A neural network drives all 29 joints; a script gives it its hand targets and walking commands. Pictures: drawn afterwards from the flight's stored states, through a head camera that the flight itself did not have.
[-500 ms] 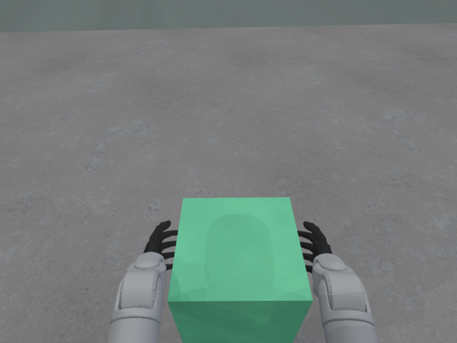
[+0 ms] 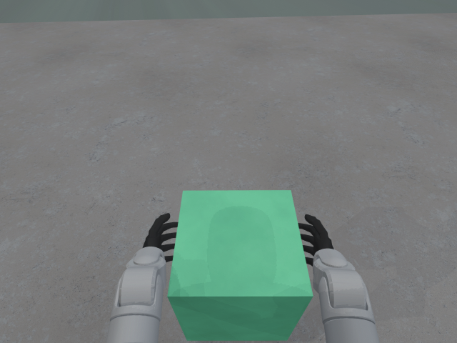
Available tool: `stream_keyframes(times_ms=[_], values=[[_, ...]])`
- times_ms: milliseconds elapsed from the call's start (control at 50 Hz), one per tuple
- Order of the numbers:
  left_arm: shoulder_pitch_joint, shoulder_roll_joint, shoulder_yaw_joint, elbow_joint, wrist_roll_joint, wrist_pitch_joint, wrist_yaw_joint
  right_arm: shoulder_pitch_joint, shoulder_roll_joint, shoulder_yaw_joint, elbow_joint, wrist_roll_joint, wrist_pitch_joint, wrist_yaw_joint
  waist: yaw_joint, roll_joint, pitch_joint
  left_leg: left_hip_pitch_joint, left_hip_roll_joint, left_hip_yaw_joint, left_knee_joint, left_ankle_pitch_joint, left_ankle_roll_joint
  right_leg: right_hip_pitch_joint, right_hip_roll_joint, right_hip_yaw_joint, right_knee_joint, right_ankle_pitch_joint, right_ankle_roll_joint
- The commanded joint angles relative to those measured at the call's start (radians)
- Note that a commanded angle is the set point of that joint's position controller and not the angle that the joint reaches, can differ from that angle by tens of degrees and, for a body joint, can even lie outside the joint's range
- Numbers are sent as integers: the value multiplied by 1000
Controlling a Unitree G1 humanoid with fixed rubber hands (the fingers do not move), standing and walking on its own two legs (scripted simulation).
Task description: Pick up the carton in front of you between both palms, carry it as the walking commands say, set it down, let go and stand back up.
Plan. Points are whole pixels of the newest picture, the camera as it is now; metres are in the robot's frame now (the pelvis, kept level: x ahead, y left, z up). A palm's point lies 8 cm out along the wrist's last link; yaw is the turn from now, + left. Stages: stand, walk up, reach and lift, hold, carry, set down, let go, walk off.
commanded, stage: carry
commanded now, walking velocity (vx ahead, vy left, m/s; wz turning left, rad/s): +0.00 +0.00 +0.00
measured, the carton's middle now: (236, 268) +0.30 +0.00 -0.04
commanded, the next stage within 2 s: hold in 0.30 s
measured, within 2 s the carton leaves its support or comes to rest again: neither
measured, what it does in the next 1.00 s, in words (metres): shifts its weight, turning left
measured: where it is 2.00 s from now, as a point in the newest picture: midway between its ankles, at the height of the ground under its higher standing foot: outside the picture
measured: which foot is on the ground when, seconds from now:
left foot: down 0.00-1.00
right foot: down 0.00-1.00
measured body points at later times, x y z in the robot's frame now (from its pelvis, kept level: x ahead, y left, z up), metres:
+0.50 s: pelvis -0.01 -0.01 +0.01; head -0.02 -0.02 +0.46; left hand +0.26 +0.19 +0.03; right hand +0.30 -0.11 +0.03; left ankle -0.05 +0.09 -0.73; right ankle +0.09 -0.15 -0.73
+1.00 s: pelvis -0.02 -0.07 -0.01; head +0.05 -0.07 +0.43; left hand +0.30 +0.18 -0.02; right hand +0.36 -0.12 -0.02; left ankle -0.05 +0.08 -0.73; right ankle +0.09 -0.16 -0.73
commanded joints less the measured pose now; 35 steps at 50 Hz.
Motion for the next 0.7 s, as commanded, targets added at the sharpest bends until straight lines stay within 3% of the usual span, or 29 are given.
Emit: stream_keyframes(times_ms=[0,280,300,320,340,360,380,400,420,460,540,620,680], values=[[-442,-879,-552,-76,-245,-40,-219,-442,874,547,-68,240,-37,211,-1,-2,-227,-62,120,-101,-127,242,0,212,-68,88,-25,159,-7],[-443,-887,-551,-74,-245,-38,-222,-444,879,543,-65,241,-36,215,-1,0,-223,-64,120,-103,-125,263,3,205,-67,82,-24,157,-2],[-378,-902,-503,-1,-217,-57,-223,-352,882,531,-100,231,-35,217,-25,183,-27,-208,-30,-301,-266,507,18,549,239,210,-6,253,-24],[-360,-881,-490,-29,-189,-93,-212,-363,848,529,-140,232,-53,219,3,142,-85,-145,-28,-317,-252,597,11,563,213,243,-42,296,-26],[-328,-864,-461,-5,-170,-104,-201,-398,857,552,-151,241,-60,222,23,76,-97,13,-47,-312,-213,698,3,452,211,249,-70,334,-8],[-341,-872,-455,-1,-167,-113,-194,-441,854,574,-158,255,-66,229,47,76,-134,63,-58,-305,-223,637,-4,451,214,252,-82,307,-4],[-355,-877,-458,5,-168,-119,-192,-449,861,588,-148,262,-72,234,46,45,-143,85,-67,-302,-229,631,-8,448,225,246,-87,298,8],[-359,-878,-460,6,-170,-127,-186,-459,849,593,-145,259,-78,236,54,58,-151,108,-74,-292,-250,547,-9,447,221,238,-93,266,9],[-402,-890,-491,-8,-188,-130,-193,-446,861,589,-133,253,-84,235,14,43,-137,89,-72,-295,-252,535,-15,448,233,231,-99,223,10],[-455,-906,-533,-31,-220,-128,-211,-429,874,576,-109,235,-87,227,-12,34,-149,101,-73,-290,-246,548,-34,449,239,228,-112,194,8],[-499,-910,-548,-1,-235,-112,-247,-405,895,522,-34,195,-83,223,-47,40,-97,40,-89,-270,-271,376,-46,459,240,224,-135,117,1],[-546,-905,-523,47,-231,-111,-273,-449,934,503,19,187,-78,227,-41,26,-71,-61,-105,-257,-286,242,-36,523,227,227,-146,75,6],[-623,-866,-446,133,-190,-134,-298,-540,985,475,91,179,-81,223,-12,-8,-45,-150,-116,-245,-280,99,-5,551,207,235,-143,-13,19]])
